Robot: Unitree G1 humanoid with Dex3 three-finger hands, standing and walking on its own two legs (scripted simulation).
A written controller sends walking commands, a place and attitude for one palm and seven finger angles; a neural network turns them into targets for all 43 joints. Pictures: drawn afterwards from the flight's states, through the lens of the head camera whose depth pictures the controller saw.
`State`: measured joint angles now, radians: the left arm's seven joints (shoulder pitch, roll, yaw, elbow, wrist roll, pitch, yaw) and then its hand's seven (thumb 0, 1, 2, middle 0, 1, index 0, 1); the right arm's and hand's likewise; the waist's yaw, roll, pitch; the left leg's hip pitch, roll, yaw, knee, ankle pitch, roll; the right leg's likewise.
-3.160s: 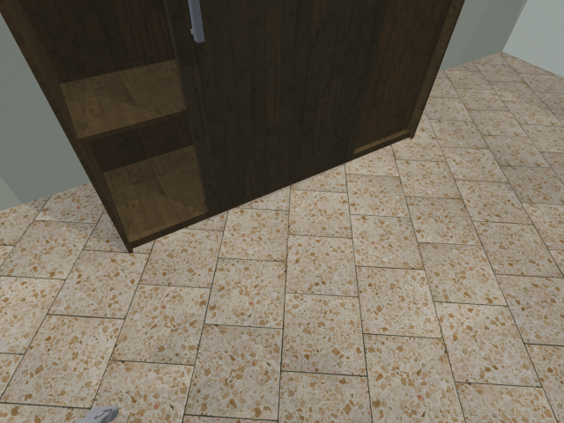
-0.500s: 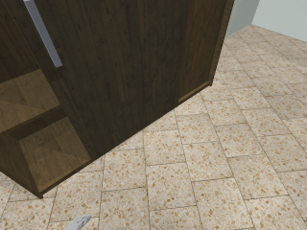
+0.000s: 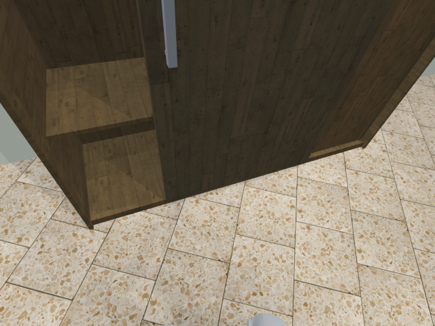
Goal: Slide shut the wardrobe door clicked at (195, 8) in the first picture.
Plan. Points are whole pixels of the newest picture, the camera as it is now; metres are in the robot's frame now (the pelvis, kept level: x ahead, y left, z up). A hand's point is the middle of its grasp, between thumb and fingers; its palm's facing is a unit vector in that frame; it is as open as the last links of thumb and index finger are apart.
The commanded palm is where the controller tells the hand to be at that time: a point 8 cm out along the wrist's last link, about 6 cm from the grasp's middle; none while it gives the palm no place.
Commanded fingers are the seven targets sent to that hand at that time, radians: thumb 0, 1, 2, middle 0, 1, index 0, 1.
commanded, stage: turn to face it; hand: right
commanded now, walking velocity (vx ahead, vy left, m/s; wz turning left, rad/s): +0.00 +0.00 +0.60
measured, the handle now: (166, 17) +0.75 +0.17 +0.19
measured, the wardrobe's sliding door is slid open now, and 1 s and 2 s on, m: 0.36 0.36 0.36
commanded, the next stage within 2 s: take the last steps up to it in 0.54 s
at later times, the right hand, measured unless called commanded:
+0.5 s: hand out of the picture +0.15 -0.22 -0.15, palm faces -0.24 +0.95 -0.20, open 7.4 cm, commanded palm none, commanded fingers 0.00 -0.90 -0.90 0.20 0.30 0.20 0.30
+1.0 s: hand out of the picture +0.09 -0.18 -0.16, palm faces -0.30 +0.93 -0.20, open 7.3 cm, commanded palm none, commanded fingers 0.00 -0.90 -0.90 0.20 0.30 0.20 0.30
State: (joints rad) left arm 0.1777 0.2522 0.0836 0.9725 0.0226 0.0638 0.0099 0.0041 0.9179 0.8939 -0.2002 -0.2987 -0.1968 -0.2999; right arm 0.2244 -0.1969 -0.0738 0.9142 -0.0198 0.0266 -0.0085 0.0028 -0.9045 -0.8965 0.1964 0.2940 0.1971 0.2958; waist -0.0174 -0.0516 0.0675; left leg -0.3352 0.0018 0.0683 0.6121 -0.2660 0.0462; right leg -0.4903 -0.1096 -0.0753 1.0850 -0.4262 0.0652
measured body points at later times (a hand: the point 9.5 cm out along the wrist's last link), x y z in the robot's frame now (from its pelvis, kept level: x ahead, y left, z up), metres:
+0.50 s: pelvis +0.00 -0.04 +0.02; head +0.04 -0.05 +0.46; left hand -0.02 +0.20 -0.12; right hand +0.17 -0.27 -0.13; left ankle -0.04 +0.08 -0.66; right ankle +0.03 -0.14 -0.73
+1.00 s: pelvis +0.02 -0.01 +0.01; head +0.03 -0.01 +0.46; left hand -0.03 +0.24 -0.13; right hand +0.11 -0.23 -0.14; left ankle -0.05 +0.07 -0.73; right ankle +0.09 -0.12 -0.70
